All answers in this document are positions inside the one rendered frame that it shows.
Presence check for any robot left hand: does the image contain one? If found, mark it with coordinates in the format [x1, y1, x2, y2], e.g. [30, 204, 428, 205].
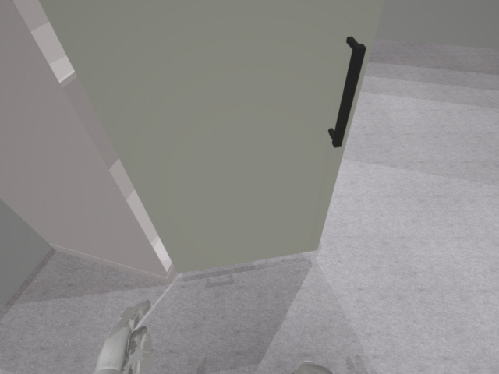
[94, 300, 156, 374]

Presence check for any handle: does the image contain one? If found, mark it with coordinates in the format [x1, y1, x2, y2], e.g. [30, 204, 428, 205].
[328, 37, 366, 148]

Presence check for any right robot shin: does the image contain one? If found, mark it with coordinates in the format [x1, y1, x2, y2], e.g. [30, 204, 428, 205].
[299, 361, 316, 367]

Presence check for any fridge door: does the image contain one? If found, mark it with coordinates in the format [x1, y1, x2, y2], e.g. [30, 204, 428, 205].
[39, 0, 384, 273]

